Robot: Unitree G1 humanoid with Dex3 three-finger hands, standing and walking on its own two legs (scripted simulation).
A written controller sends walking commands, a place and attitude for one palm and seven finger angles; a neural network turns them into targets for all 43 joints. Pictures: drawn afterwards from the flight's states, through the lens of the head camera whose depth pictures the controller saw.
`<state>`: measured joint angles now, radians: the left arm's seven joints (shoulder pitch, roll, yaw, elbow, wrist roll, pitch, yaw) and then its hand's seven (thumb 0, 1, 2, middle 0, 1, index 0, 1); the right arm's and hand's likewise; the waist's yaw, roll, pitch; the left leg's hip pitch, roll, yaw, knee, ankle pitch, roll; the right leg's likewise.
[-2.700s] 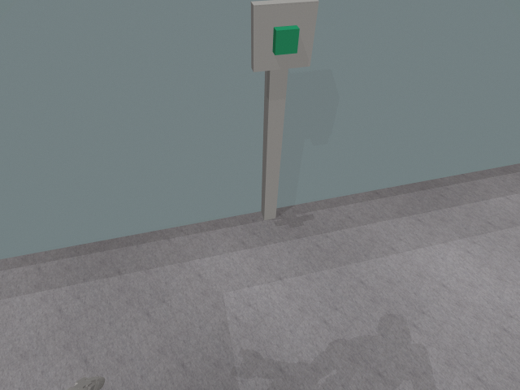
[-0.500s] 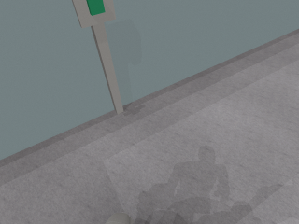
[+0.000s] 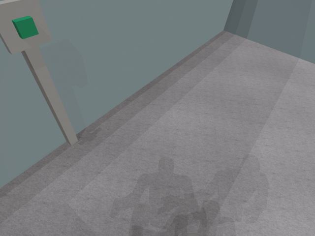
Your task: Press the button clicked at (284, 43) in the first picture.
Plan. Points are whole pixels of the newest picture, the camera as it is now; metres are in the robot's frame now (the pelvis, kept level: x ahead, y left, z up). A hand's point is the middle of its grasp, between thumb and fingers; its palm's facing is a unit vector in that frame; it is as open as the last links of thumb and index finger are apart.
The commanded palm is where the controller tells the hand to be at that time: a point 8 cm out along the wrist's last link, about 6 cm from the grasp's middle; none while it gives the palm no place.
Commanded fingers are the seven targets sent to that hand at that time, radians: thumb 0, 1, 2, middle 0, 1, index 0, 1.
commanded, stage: walk to a spot facing it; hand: left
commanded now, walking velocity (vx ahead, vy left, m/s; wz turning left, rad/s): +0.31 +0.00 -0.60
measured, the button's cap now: (25, 27) +0.81 +0.59 +0.10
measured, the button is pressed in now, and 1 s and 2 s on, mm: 0 0 0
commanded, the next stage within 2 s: turn to face it in 1.10 s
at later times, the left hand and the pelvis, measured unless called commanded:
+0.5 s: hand (117, 212) +0.23 +0.13 -0.19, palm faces -0.22 -0.96 -0.18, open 7.3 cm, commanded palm none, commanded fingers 0.00 0.90 0.90 -0.20 -0.30 -0.20 -0.30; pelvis +0.15 -0.05 -0.01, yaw -14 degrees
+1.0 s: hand (148, 146) +0.48 +0.05 -0.18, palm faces -0.44 -0.89 -0.14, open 7.3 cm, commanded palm none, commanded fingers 0.00 0.90 0.90 -0.20 -0.30 -0.20 -0.30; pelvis +0.34 -0.08 +0.00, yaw -27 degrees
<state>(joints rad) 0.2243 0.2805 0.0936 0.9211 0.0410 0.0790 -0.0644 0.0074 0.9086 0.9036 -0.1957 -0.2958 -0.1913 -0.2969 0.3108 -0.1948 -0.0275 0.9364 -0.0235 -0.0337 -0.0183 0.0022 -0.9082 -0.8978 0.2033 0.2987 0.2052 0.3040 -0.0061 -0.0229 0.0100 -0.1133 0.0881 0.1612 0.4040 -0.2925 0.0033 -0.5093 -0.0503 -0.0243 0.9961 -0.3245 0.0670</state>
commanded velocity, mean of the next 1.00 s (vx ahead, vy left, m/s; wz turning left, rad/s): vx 0.35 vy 0.00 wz -0.39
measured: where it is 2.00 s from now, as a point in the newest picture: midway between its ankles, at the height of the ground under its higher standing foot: (195, 186)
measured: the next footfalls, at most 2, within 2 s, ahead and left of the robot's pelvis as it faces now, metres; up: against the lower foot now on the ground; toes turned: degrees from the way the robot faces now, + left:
right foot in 0.20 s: +0.10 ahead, -0.18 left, +0.00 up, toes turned -14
left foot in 0.56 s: +0.33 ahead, +0.03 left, +0.00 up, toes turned -6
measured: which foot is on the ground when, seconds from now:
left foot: down 0.00-0.18, up 0.20-0.54, down 0.56-1.00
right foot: up 0.00-0.18, down 0.20-0.56, up 0.58-1.00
